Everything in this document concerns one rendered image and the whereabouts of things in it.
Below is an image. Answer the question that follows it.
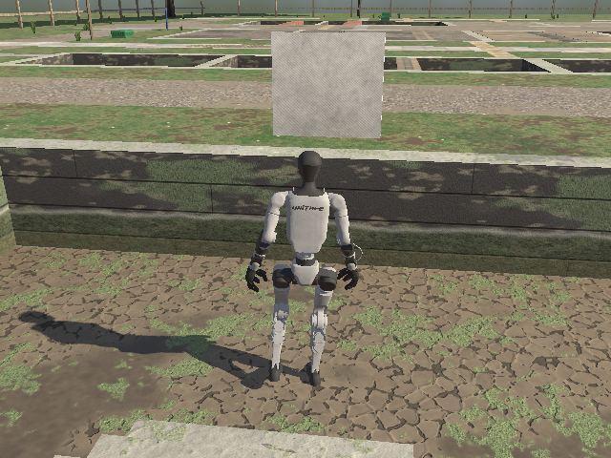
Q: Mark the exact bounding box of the robot right forearm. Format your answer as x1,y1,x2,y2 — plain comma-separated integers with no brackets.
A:
341,231,357,271

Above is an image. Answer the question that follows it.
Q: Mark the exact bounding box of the robot left forearm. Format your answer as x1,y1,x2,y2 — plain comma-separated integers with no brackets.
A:
249,230,270,271

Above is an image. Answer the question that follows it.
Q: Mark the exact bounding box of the left robot thigh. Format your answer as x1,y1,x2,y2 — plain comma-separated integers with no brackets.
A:
272,264,292,321

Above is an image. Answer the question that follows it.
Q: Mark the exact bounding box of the robot left hand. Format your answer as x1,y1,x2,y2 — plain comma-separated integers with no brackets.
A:
245,266,267,292

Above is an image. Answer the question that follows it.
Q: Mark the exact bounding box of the robot right upper arm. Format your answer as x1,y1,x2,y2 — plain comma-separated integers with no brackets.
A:
328,193,351,246

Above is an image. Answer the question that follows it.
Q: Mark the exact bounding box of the robot right hand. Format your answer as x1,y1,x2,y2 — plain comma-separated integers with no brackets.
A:
337,268,359,290

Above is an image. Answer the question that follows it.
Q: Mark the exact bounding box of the robot left upper arm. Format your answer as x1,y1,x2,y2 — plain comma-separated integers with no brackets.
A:
261,191,288,244

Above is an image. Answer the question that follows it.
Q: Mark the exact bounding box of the humanoid robot torso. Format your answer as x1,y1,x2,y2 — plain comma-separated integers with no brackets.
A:
285,187,330,286

